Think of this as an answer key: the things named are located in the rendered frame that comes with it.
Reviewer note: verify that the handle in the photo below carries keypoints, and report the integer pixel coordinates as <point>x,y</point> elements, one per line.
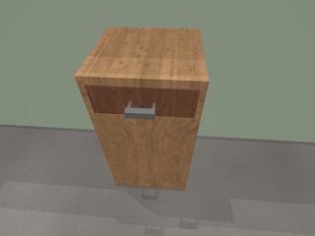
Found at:
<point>140,113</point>

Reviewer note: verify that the cabinet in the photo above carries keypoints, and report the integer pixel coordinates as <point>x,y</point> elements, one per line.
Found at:
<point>151,153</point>

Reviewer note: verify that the drawer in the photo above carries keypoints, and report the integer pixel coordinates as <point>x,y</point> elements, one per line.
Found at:
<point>170,102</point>

